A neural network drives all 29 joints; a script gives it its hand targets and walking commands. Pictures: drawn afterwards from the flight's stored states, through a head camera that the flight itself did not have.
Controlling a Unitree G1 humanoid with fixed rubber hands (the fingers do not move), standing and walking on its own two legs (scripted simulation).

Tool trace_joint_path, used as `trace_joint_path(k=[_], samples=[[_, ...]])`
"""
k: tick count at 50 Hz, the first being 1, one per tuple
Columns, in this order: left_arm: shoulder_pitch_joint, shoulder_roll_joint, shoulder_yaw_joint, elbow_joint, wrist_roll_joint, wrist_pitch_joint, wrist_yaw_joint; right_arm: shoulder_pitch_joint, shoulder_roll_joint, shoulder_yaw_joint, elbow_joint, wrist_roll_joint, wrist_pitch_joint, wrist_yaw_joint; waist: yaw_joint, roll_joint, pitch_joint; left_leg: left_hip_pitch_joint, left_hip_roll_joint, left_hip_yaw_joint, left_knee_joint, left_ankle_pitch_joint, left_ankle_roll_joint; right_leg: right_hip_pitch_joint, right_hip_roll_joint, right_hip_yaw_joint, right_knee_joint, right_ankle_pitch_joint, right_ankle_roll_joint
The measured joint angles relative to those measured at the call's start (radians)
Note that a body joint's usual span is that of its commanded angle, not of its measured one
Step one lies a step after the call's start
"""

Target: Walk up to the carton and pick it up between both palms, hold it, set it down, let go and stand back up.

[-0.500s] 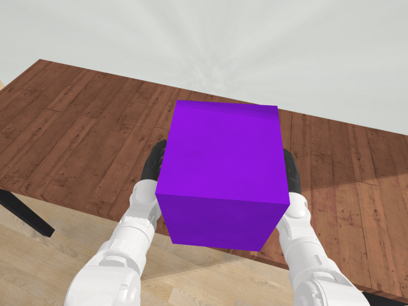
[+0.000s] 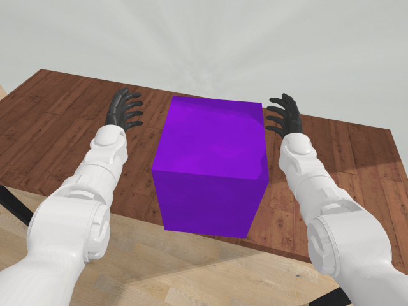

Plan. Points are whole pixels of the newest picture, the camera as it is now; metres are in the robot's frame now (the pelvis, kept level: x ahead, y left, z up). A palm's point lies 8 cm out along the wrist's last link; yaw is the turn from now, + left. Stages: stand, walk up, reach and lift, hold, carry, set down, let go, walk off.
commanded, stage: set down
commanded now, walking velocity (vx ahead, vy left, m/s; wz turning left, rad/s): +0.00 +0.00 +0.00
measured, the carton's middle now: (210, 169) +0.44 -0.01 +0.00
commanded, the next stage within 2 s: none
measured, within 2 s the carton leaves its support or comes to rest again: neither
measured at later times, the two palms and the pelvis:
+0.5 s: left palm (112, 109) +0.45 +0.18 +0.17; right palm (321, 122) +0.43 -0.21 +0.17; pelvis -0.04 -0.01 -0.01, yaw +1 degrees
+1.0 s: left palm (109, 167) +0.38 +0.19 +0.08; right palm (309, 174) +0.37 -0.20 +0.09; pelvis -0.01 +0.00 +0.00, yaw +1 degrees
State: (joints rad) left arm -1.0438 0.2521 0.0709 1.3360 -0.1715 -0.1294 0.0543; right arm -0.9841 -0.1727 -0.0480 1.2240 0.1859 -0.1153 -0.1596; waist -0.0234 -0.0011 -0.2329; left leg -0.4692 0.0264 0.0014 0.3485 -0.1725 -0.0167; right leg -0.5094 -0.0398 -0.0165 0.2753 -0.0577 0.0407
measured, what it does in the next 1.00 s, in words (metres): stands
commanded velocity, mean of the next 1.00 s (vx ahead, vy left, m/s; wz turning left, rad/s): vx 0.00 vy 0.00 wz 0.00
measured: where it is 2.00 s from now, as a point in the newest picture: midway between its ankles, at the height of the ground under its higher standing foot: outside the picture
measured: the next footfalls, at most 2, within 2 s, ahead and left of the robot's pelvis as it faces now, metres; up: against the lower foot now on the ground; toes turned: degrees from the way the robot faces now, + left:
none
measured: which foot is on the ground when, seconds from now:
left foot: down 0.00-1.00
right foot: down 0.00-1.00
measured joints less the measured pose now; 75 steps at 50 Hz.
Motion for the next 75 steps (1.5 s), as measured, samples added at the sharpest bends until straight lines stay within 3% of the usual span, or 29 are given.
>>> trace_joint_path(k=[4,13,19,25,30,33,40,45,50,60,69,75], samples=[[-0.027,0.061,-0.090,0.004,-0.087,0.040,-0.015,-0.028,-0.015,-0.003,0.016,0.035,0.055,-0.008,-0.024,-0.024,0.009,-0.024,0.004,-0.019,0.020,0.009,-0.013,-0.007,0.004,-0.018,-0.001,0.013,-0.011],[-0.040,0.121,-0.234,-0.123,-0.230,0.144,0.014,-0.043,-0.057,-0.056,-0.068,0.067,0.181,0.025,-0.053,-0.023,-0.032,-0.163,0.013,-0.031,0.090,0.013,-0.023,-0.123,0.014,-0.027,0.024,0.041,-0.023],[-0.086,0.125,-0.231,-0.161,-0.250,0.225,0.018,-0.078,-0.083,-0.049,-0.150,0.048,0.266,0.025,-0.050,0.003,-0.070,-0.218,0.010,-0.021,0.104,0.019,-0.016,-0.191,0.011,-0.016,0.057,0.039,-0.021],[-0.152,0.144,-0.166,-0.088,-0.213,0.230,-0.010,-0.125,-0.085,-0.027,-0.177,0.033,0.310,0.001,-0.060,0.011,-0.021,-0.159,-0.004,-0.026,0.066,0.037,-0.006,-0.150,-0.004,-0.021,0.068,0.027,-0.018],[-0.095,0.136,-0.098,-0.042,-0.128,0.176,-0.057,-0.055,-0.040,-0.014,-0.179,0.036,0.284,-0.030,-0.070,-0.003,0.029,-0.051,-0.009,-0.045,-0.004,0.061,-0.012,-0.041,-0.010,-0.042,0.016,0.032,-0.020],[0.011,0.113,-0.084,-0.084,-0.089,0.150,-0.078,0.059,0.007,-0.029,-0.216,0.031,0.249,-0.045,-0.067,-0.017,0.032,-0.008,-0.006,-0.055,-0.026,0.062,-0.017,0.013,-0.006,-0.054,-0.021,0.037,-0.024],[0.313,0.048,-0.082,-0.388,-0.039,0.175,-0.061,0.336,0.107,-0.123,-0.379,-0.042,0.186,-0.041,-0.046,-0.034,0.022,0.015,0.010,-0.052,0.011,0.019,-0.022,0.068,0.011,-0.053,-0.059,0.038,-0.026],[0.416,-0.002,-0.079,-0.554,0.001,0.213,-0.029,0.418,0.081,-0.153,-0.464,-0.075,0.177,-0.016,-0.028,-0.020,0.052,0.041,0.011,-0.046,0.049,-0.012,-0.014,0.104,0.012,-0.047,-0.048,0.025,-0.017],[0.437,-0.019,-0.066,-0.604,0.011,0.238,-0.026,0.425,0.022,-0.108,-0.501,-0.044,0.174,0.003,-0.011,-0.005,0.102,0.109,0.009,-0.028,0.060,-0.032,-0.003,0.157,0.009,-0.029,-0.022,0.003,-0.008],[0.533,-0.035,-0.007,-0.622,0.043,0.216,-0.073,0.539,0.040,-0.023,-0.534,0.000,0.121,-0.013,0.005,-0.013,0.199,0.258,0.009,-0.014,0.025,-0.039,-0.002,0.292,0.009,-0.017,-0.037,-0.011,-0.005],[0.742,-0.046,-0.072,-0.778,0.021,0.154,-0.043,0.739,0.086,-0.055,-0.651,-0.035,0.052,0.012,0.023,-0.012,0.225,0.257,0.015,-0.015,0.037,-0.051,-0.005,0.299,0.014,-0.017,-0.043,-0.012,-0.006],[0.814,-0.039,-0.107,-0.799,-0.006,0.077,-0.036,0.790,0.048,-0.036,-0.687,-0.026,0.010,0.033,0.026,-0.011,0.211,0.249,0.015,-0.011,0.048,-0.058,-0.003,0.283,0.014,-0.013,-0.020,-0.025,-0.004]])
